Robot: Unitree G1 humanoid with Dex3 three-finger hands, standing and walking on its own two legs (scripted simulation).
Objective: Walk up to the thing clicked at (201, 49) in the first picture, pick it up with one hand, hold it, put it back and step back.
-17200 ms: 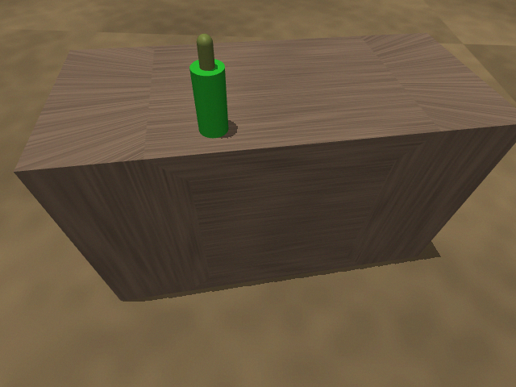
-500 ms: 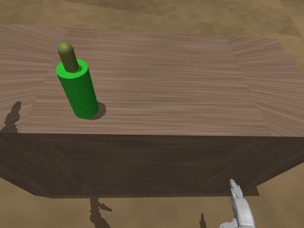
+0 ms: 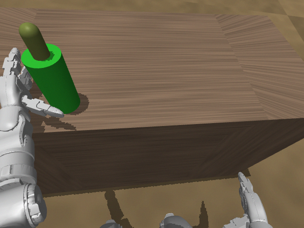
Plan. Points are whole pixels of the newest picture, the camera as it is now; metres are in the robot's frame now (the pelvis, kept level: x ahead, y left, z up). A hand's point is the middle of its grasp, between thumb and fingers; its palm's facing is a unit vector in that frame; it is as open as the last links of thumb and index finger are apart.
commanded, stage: close in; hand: left
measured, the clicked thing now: (50, 72) +0.45 +0.20 +0.14
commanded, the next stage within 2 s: rest palm in 0.20 s
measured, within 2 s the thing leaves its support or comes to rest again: leaves its support in 1.76 s
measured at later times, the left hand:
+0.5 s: hand (58, 91) +0.44 +0.20 +0.09, palm faces +0.18 -0.98 +0.00, open 17.6 cm
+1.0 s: hand (51, 79) +0.47 +0.21 +0.10, palm faces +0.17 -0.98 +0.00, open 14.9 cm
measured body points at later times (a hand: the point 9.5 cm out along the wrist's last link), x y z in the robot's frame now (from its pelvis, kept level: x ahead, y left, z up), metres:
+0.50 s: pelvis -0.02 -0.01 -0.01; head +0.06 +0.00 +0.44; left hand +0.42 +0.25 +0.09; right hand +0.13 -0.28 -0.05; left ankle -0.01 +0.11 -0.69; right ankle -0.01 -0.14 -0.69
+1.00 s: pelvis -0.02 -0.01 -0.01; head +0.07 +0.01 +0.43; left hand +0.45 +0.26 +0.10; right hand +0.14 -0.27 -0.05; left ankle -0.01 +0.11 -0.69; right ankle -0.01 -0.14 -0.69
